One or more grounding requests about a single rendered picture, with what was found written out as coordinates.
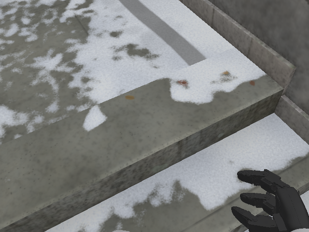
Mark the right robot hand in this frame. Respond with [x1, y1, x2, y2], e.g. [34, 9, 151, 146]
[231, 169, 309, 232]

